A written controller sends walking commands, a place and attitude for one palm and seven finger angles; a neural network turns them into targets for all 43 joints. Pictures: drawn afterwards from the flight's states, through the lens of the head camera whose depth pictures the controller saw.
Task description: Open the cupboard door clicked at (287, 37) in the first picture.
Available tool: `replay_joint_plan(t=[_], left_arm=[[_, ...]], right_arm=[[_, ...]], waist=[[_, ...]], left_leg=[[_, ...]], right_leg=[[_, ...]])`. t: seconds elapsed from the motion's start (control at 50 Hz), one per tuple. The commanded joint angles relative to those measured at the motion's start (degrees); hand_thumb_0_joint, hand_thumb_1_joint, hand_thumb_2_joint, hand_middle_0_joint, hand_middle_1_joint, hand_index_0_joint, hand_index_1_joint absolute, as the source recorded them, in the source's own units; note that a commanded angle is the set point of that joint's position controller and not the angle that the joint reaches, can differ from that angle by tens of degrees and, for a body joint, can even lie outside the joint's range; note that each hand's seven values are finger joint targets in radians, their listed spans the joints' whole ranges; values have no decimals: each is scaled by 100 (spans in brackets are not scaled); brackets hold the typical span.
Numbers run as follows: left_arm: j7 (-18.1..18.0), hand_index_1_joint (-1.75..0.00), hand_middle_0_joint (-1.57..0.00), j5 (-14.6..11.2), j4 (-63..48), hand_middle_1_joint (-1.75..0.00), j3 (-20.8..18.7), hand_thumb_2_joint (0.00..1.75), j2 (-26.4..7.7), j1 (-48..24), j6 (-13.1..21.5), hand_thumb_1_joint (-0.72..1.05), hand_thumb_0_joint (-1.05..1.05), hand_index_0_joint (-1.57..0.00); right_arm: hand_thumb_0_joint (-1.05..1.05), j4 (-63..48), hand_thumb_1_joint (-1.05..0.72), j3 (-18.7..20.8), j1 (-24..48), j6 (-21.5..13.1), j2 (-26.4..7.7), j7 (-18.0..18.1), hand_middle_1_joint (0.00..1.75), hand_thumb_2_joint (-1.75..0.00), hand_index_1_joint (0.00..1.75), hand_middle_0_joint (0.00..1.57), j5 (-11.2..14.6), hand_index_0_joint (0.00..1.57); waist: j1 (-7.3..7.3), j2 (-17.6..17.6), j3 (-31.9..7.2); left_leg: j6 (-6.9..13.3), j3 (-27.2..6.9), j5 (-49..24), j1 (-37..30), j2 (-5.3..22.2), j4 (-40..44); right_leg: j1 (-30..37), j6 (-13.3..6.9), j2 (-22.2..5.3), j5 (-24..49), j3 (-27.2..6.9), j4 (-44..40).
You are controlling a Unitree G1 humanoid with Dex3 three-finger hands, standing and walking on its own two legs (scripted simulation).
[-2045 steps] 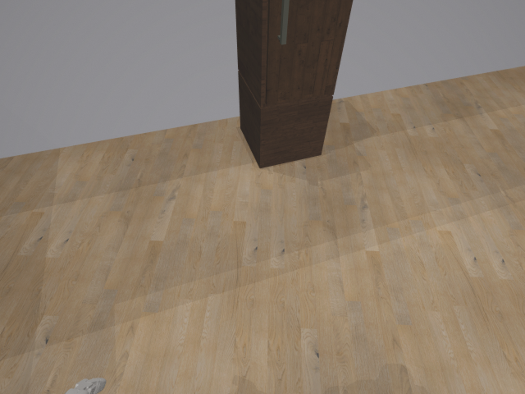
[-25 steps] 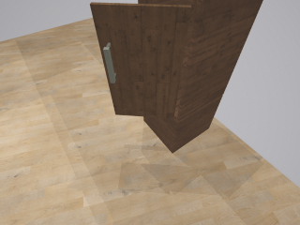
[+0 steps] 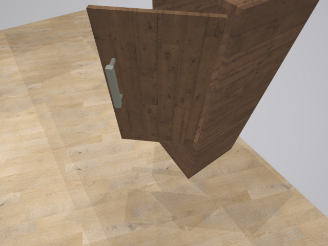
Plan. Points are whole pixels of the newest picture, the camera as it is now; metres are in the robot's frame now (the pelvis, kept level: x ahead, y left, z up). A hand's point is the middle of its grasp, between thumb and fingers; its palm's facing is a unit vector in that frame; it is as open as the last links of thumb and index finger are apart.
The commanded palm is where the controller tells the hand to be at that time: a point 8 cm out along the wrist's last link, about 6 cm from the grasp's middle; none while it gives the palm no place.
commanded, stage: come to a stop and stand still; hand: left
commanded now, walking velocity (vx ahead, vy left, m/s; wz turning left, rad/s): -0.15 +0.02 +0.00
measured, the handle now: (115, 84) +0.56 +0.20 +0.03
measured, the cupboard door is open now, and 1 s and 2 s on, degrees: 50 50 50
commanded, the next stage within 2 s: look again from close up in 1.42 s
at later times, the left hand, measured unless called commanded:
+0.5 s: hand out of the picture +0.03 +0.18 -0.17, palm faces +0.01 -0.97 -0.23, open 7.3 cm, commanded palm none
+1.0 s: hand out of the picture -0.06 +0.16 -0.17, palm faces +0.00 -0.98 -0.21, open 7.4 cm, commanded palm none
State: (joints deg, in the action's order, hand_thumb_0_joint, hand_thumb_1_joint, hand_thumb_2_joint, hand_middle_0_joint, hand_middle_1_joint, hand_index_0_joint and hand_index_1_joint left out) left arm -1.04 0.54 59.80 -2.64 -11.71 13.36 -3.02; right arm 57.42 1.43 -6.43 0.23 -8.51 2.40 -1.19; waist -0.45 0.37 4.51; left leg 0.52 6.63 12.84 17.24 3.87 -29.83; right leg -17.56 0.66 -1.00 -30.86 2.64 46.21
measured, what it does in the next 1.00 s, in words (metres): steps on the spot: right foot, then left foot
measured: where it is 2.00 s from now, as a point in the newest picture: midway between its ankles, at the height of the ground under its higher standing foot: outside the picture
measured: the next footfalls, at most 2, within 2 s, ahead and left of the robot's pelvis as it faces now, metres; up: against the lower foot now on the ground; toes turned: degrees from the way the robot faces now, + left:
right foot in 0.10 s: +0.06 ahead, -0.11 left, +0.00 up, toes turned -1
left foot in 0.36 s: +0.05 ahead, +0.10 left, +0.00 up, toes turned +3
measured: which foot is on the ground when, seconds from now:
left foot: down 0.00-0.10, up 0.12-0.34, down 0.36-1.00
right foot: up 0.00-0.08, down 0.10-1.00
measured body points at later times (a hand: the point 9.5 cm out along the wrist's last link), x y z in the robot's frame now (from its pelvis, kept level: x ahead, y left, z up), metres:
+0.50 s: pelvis -0.02 +0.00 +0.00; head +0.00 +0.00 +0.44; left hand +0.03 +0.23 -0.16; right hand +0.04 -0.25 -0.15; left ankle -0.02 +0.10 -0.74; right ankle -0.01 -0.13 -0.73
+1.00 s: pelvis -0.05 -0.02 +0.00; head -0.05 -0.03 +0.45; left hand -0.06 +0.21 -0.15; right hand -0.07 -0.25 -0.16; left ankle -0.02 +0.10 -0.74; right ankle -0.01 -0.13 -0.74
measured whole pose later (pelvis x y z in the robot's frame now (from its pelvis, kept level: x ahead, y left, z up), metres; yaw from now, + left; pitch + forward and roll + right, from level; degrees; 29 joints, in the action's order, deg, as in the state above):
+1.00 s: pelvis -0.05 -0.02 +0.00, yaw +0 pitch -1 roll +1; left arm -1.1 1.3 61.6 0.9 -8.9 19.2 -0.6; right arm 61.4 0.4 -19.8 0.1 -10.3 0.9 -1.0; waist 0.8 -0.7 -0.3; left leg 0.5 3.6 11.2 14.2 -0.1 -26.1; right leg -16.5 -0.8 -1.3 -12.4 1.3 29.5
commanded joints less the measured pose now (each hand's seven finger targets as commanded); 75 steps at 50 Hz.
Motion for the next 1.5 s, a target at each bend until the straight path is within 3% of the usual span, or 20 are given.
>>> replay_joint_plan(t=[0.0, 0.02, 0.04, 0.06, 0.08, 0.1, 0.14, 0.26, 0.3, 0.34, 0.36, 0.38, 0.4, 0.42, 0.46, 0.5, 0.54, 0.66, 0.94, 1.48], left_arm=[[-28, -30, -20, 3, -422, -30, -176, 90, -386, 584, 104, 90, 0, -20], [-21, -30, -20, 29, -412, -30, -204, 90, -441, 744, 116, 90, 0, -20], [-38, -30, -20, 76, -455, -30, -232, 90, -661, 802, 145, 90, 0, -20], [-68, -30, -20, 152, -529, -30, -274, 90, -1091, 536, 172, 90, 0, -20], [-51, -30, -20, 116, -608, -30, -237, 90, -1190, 410, 219, 90, 0, -20], [-71, -30, -20, 117, -641, -30, -225, 90, -1127, 207, 239, 90, 0, -20], [-120, -30, -20, 87, -575, -30, -158, 90, -869, -12, 309, 90, 0, -20], [-109, -30, -20, 48, -386, -30, -187, 90, -1072, 66, 352, 90, 0, -20], [-73, -30, -20, -19, -330, -30, -133, 90, -882, -47, 334, 90, 0, -20], [-46, -30, -20, -33, -357, -30, -41, 90, -536, 26, 268, 90, 0, -20], [-359, -30, -20, 40, -221, -30, 50, 90, -314, 493, 516, 90, 0, -20], [-328, -30, -20, 43, -339, -30, 38, 90, -736, 447, 553, 90, 0, -20], [-290, -30, -20, 65, -463, -30, 17, 90, -834, 307, 479, 90, 0, -20], [-275, -30, -20, 22, -509, -30, 46, 90, -699, 220, 431, 90, 0, -20], [-243, -30, -20, 37, -515, -30, 103, 90, -479, 204, 312, 90, 0, -20], [-193, -30, -20, 57, -452, -30, 130, 90, -474, 304, 309, 90, 0, -20], [-147, -30, -20, 48, -463, -30, 156, 90, -539, 160, 296, 90, 0, -20], [-92, -30, -20, 68, -461, -30, 155, 90, -584, 285, 264, 90, 0, -20], [-73, -30, -20, 35, -68, -30, 195, 90, -432, 650, 381, 90, 0, -20], [-100, -30, -20, 14, 238, -30, 200, 90, -119, 814, 472, 90, 0, -20]], right_arm=[[0, -187, -90, 429, -438, 104, -1435, 89, 30, -90, 30, 20, -27, 20], [0, -233, -90, 427, -325, 135, -1389, 56, 30, -90, 30, 20, -3, 20], [0, -298, -90, 410, -278, 174, -1214, 20, 30, -90, 30, 20, 36, 20], [0, -363, -90, 359, -394, 219, -811, -57, 30, -90, 30, 20, 86, 20], [0, -410, -90, 332, -353, 281, -724, -121, 30, -90, 30, 20, 79, 20], [0, -407, -90, 328, -143, 341, -610, -125, 30, -90, 30, 20, 65, 20], [0, -298, -90, 285, -177, 331, -669, -112, 30, -90, 30, 20, 50, 20], [0, -106, -90, 167, -547, 182, -576, -151, 30, -90, 30, 20, 77, 20], [0, 39, -90, 139, -846, 95, -670, -137, 30, -90, 30, 20, 54, 20], [0, -70, -90, 139, -625, 21, -1118, -109, 30, -90, 30, 20, -9, 20], [0, -428, -90, 190, -533, -106, -1132, -130, 30, -90, 30, 20, 67, 20], [0, -554, -90, 111, -478, -124, -1154, -140, 30, -90, 30, 20, 57, 20], [0, -521, -90, 127, -1002, -176, -795, -121, 30, -90, 30, 20, -2, 20], [0, -515, -90, 108, -1176, -172, -884, -60, 30, -90, 30, 20, -5, 20], [0, -637, -90, 111, -1029, -141, -983, -28, 30, -90, 30, 20, 28, 20], [0, -712, -90, 77, -855, -136, -902, -33, 30, -90, 30, 20, 35, 20], [0, -686, -90, 78, -874, -93, -837, -79, 30, -90, 30, 20, 44, 20], [0, -464, -90, 85, -1069, -95, -874, -140, 30, -90, 30, 20, -17, 20], [0, 170, -90, -34, -1574, -118, -615, -133, 30, -90, 30, 20, 9, 20], [0, 584, -90, -93, -1588, -180, -299, -43, 30, -90, 30, 20, 50, 20]], waist=[[1, -863, -1238], [-106, -652, -1157], [-157, 122, -1004], [-45, 1493, -724], [-141, 1282, -619], [-96, 828, -394], [14, 1087, -338], [-29, 757, -766], [84, 303, -644], [-132, -578, -652], [-49, -687, -852], [-54, -1338, -719], [165, -1561, -1052], [118, -1467, -1305], [34, -853, -922], [-62, -123, -547], [73, 393, -200], [85, 14, 88], [134, 128, 39], [65, 39, -62]], left_leg=[[818, -1081, -4208, -1131, 1495, 275], [623, -939, -3253, -681, 1271, 140], [289, -703, -1682, -132, 761, -274], [-145, -35, 710, 464, -177, -1067], [-210, -352, 2033, 292, -401, -2079], [-177, -649, 2051, 467, -421, -2717], [-224, -810, 1776, 877, -294, -3010], [-324, -396, 878, -40, -402, -247], [-160, -686, -421, -941, -137, 871], [354, -1509, -1211, -413, 842, 1017], [47, -681, -2793, -864, 611, -64], [-19, -779, -3231, -657, 328, -367], [-180, -871, -3811, -854, 266, -116], [15, -1079, -4558, -1149, 500, -22], [328, -1251, -3912, -1099, 710, 294], [330, -1206, -2355, -487, 472, 340], [177, -1036, -203, -189, 174, 610], [198, -1234, 1504, 247, 155, 1288], [116, -1002, 953, -19, 21, 1053], [16, -822, -209, -395, 131, 982]], right_leg=[[189, -83, -53, 915, -97, -826], [651, -85, -34, 1716, -24, -1428], [900, -194, -394, 3062, -597, -2235], [825, -660, -1579, 3884, -1797, -2802], [195, -1183, -2142, 4088, -1911, -3068], [31, -1297, -1956, 4319, -1812, -2925], [543, -1274, -1692, 5250, -1482, -2569], [1359, -996, -1494, 5170, -1166, -2232], [642, -557, -1109, 3772, -954, -2011], [763, -107, -465, 1959, -372, -2021], [500, -209, -580, 3364, -335, -1603], [599, -298, -807, 4032, -534, -1718], [575, -443, -774, 4275, -694, -882], [523, -368, -522, 3014, -333, -831], [207, -240, -162, 1116, -180, -1129], [439, -274, -298, 1933, -408, -1597], [184, -313, -501, 1602, -721, -1942], [-72, -301, -352, 602, -706, -2124], [-306, -336, -502, 346, -952, -2660], [274, -325, -452, 1746, -766, -2699]])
